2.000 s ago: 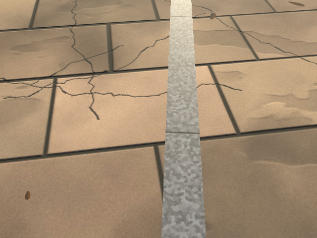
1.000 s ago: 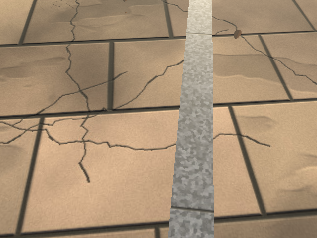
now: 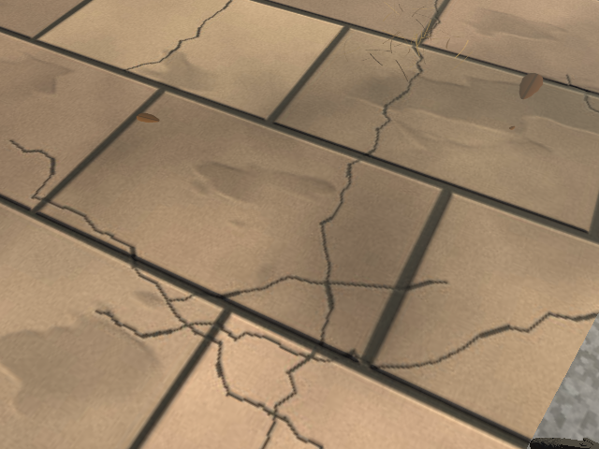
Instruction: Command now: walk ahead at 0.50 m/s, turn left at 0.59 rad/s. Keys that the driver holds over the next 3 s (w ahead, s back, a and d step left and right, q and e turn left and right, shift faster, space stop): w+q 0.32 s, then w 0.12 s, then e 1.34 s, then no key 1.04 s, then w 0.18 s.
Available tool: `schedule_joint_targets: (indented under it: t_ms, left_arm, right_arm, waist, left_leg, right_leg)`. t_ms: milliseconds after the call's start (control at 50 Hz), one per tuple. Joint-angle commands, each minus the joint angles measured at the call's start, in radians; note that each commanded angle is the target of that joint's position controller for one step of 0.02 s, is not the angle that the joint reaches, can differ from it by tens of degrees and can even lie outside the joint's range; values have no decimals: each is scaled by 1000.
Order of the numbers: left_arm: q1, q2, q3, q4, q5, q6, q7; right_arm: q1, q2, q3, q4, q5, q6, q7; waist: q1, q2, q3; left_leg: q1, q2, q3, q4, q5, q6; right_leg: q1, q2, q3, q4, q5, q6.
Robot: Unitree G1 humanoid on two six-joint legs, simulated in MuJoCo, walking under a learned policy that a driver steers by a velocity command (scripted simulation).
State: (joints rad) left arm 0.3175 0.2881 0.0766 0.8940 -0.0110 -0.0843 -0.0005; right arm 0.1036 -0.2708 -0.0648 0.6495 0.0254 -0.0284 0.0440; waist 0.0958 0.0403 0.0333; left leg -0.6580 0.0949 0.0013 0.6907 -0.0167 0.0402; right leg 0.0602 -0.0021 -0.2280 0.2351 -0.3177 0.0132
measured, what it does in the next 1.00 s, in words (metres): walks ahead: left foot, then right foot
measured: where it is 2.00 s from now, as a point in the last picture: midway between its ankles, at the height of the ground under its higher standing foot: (311, 448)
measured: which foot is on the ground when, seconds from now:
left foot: up 0.00-0.08, down 0.10-0.60, up 0.62-1.00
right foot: down 0.00-0.08, up 0.10-0.56, down 0.58-1.00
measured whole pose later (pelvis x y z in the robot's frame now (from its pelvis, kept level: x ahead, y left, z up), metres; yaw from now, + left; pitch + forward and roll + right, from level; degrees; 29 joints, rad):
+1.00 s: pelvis +0.43 +0.06 +0.00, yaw +3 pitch +3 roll +0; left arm 0.20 0.31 0.08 0.71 -0.02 0.03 0.01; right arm 0.15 -0.28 -0.05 0.68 0.00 -0.01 -0.03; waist 0.04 -0.01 0.03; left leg -0.40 -0.03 -0.11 0.61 -0.28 -0.05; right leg -0.38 0.11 0.17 0.49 -0.14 -0.03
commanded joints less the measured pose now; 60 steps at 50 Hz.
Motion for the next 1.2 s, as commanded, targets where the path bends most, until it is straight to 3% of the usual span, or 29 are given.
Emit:
schedule_joint_targets:
  t_ms: [20, 60, 80, 100, 120, 140, 160, 200, 280, 400, 480, 540, 580, 600, 620, 640, 680, 720, 780, 840, 920, 1000, 1020, 1040, 1060, 1080, 1100, 1140, 1200]
  left_arm:
    - [-24, 199, 44, -52, -14, 9, 8]
    - [-33, 229, 53, -59, -20, 23, 16]
    - [-46, 220, 48, -65, -23, 29, 21]
    - [-29, 171, 28, -85, 3, 22, 22]
    - [58, 29, -20, -148, 32, -9, 3]
    - [-63, 120, -5, -159, -6, -48, -11]
    - [-145, 156, 5, -189, -35, -63, -17]
    - [-138, 144, 5, -174, 4, -64, -3]
    - [-109, 113, 8, -179, 26, -20, -2]
    - [-311, 50, -22, -226, 19, -24, -18]
    - [-370, 81, -16, -253, 16, -38, -37]
    - [-302, 101, -4, -239, 23, -47, -48]
    - [-127, 160, 17, -200, 36, -52, -44]
    - [-38, 222, 23, -198, 57, -48, -41]
    - [1, 172, 14, -168, 28, -30, -45]
    - [-32, 154, 9, -187, -4, -13, -46]
    - [-145, 136, 1, -222, -2, 15, -37]
    - [-176, 151, 8, -233, 11, 32, -26]
    - [-184, 167, 21, -242, 19, 48, -13]
    - [-179, 179, 32, -249, 1, 69, 6]
    - [-171, 177, 36, -258, -3, 95, 17]
    - [-176, 171, 36, -271, -12, 116, 23]
    - [-161, 148, 29, -273, -15, 119, 25]
    - [-126, 93, 13, -280, -6, 118, 23]
    - [-140, 97, 17, -318, -13, 107, 20]
    - [-111, 180, 42, -297, 4, 98, 18]
    - [-84, 205, 56, -271, -5, 104, 15]
    - [-56, 170, 55, -245, -5, 131, 24]
    - [-125, 109, 34, -287, -16, 140, 15]
  right_arm:
    - [-91, -63, -15, -117, 0, -12, 17]
    - [28, -115, -44, -101, -4, -5, 15]
    - [192, -165, -74, -58, -2, -3, 5]
    - [350, -250, -107, -22, -1, 8, -18]
    - [298, -351, -112, -37, 2, -4, -20]
    - [339, -256, -85, -57, -4, -18, -14]
    - [304, -206, -68, -44, -13, -31, -10]
    - [173, -154, -50, -63, -11, -35, -12]
    - [132, -155, -45, -70, -18, -44, -30]
    - [223, -161, -43, -13, -10, -40, -54]
    - [278, -160, -39, 34, -11, -35, -55]
    - [262, -158, -36, 49, -21, -23, -60]
    - [238, -135, -24, 30, -32, -23, -66]
    - [337, -87, -6, 20, -41, -32, -66]
    - [429, -88, 2, 50, -43, -35, -59]
    - [375, -166, -14, 41, -28, -30, -54]
    - [185, -171, -20, -5, -24, -9, -62]
    - [172, -144, -22, -20, -33, 15, -78]
    - [203, -96, -11, -7, -36, 20, -94]
    - [163, -98, -11, -9, -36, 23, -96]
    - [88, -98, -12, -32, -28, 17, -87]
    - [117, -105, -22, -26, -18, -14, -70]
    - [137, -133, -32, -21, -23, -18, -70]
    - [153, -199, -46, -33, -44, -14, -77]
    - [124, -253, -61, -25, -80, -1, -74]
    - [95, -200, -49, -48, -82, -4, -73]
    - [52, -150, -35, -60, -68, -5, -77]
    - [6, -123, -27, -67, -39, -3, -80]
    - [40, -133, -30, -54, -44, 12, -87]
  waist:
    - [-34, -113, 36]
    - [-117, -145, -54]
    - [-208, -122, -138]
    - [-268, -3, -234]
    - [-128, 240, -327]
    - [-218, 111, -402]
    - [-217, 66, -256]
    - [-124, -32, -127]
    - [-66, -9, -84]
    - [-152, 34, -36]
    - [-179, 54, -5]
    - [-142, 78, -44]
    - [-59, 19, -182]
    - [-73, -160, -345]
    - [-79, -325, -459]
    - [-64, -219, -406]
    - [-62, -70, -176]
    - [-105, -86, -117]
    - [-123, -160, -147]
    - [-111, -153, -187]
    - [-85, -184, -150]
    - [-113, -201, -139]
    - [-119, -180, -144]
    - [-100, -29, -176]
    - [-71, 254, -107]
    - [-79, 185, -113]
    - [-64, 114, -108]
    - [-60, 76, -84]
    - [-98, 109, -71]
  left_leg:
    - [12, -43, 64, -53, -99, 41]
    - [203, -123, 119, -69, -187, 88]
    - [441, -165, 123, -139, -119, 127]
    - [762, -39, -91, -157, -113, 188]
    - [1061, 207, -669, -260, -277, 371]
    - [1076, 241, -800, -381, -353, 370]
    - [973, 211, -648, -392, -254, 320]
    - [683, 127, -438, -402, -50, 264]
    - [460, 68, -319, -466, 121, 269]
    - [413, -1, -207, -459, 14, 189]
    - [537, 55, -246, -380, 87, 169]
    - [629, 71, -239, -255, 316, 122]
    - [572, -26, -157, 8, 391, 49]
    - [306, -127, -110, 345, 17, -27]
    - [145, -192, -105, 567, -617, -86]
    - [78, -141, -152, 637, -616, -91]
    - [5, -92, -103, 594, -531, -96]
    - [93, -67, -95, 456, -471, -89]
    - [179, -95, -66, 286, -427, -103]
    - [215, -106, -83, 183, -318, -113]
    - [246, -126, -96, 47, -285, -110]
    - [372, -138, -80, -237, -197, -75]
    - [466, -81, -104, -321, -136, -51]
    - [576, 124, -265, -355, -89, 27]
    - [535, 277, -485, -406, 74, 175]
    - [513, 318, -492, -393, 138, 229]
    - [504, 265, -391, -369, 160, 199]
    - [515, 181, -248, -342, 175, 146]
    - [541, 144, -139, -350, 216, 157]
  right_leg:
    - [33, -291, 63, 26, 675, -137]
    - [38, -280, 25, 239, 998, -117]
    - [-48, -247, -2, 449, 998, -88]
    - [-314, -205, -2, 764, 658, -42]
    - [-759, 2, 120, 1089, -268, 7]
    - [-862, -6, 316, 1172, -267, -10]
    - [-922, -46, 311, 1139, -165, -31]
    - [-800, -114, 307, 970, -36, -25]
    - [-677, -118, 288, 821, 59, 30]
    - [-603, -52, 259, 400, 436, 48]
    - [-623, -33, 258, 292, 432, 0]
    - [-553, -4, 230, 248, 354, -60]
    - [-254, -50, 269, 240, 701, -129]
    - [102, -264, 538, 305, 1013, -283]
    - [247, -394, 797, 245, 1062, -412]
    - [182, -361, 810, 200, 808, -379]
    - [-79, -276, 656, 139, 576, -305]
    - [-265, -214, 603, 87, 484, -269]
    - [-337, -164, 546, 72, 517, -268]
    - [-349, -151, 563, 74, 368, -253]
    - [-371, -128, 632, 68, 121, -227]
    - [-340, -103, 695, 145, 182, -186]
    - [-382, -68, 676, 194, 141, -147]
    - [-486, 4, 580, 367, -83, -90]
    - [-669, 145, 364, 557, -273, -37]
    - [-680, 75, 373, 781, -288, 5]
    - [-679, 65, 370, 870, -235, 24]
    - [-708, 46, 346, 971, -139, 67]
    - [-715, 22, 279, 900, -71, 99]
Next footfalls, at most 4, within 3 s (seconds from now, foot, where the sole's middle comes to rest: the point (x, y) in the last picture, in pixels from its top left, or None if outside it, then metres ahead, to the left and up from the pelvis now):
0.10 left None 0.22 0.12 -0.77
0.58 right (349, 414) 0.54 -0.02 -0.77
1.02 left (249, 418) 0.51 0.20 -0.77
1.44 right None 0.46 -0.07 -0.77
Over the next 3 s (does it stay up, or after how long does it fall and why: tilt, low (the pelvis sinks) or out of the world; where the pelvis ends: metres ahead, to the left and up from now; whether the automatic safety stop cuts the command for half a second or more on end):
stays up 0.46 0.03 0.00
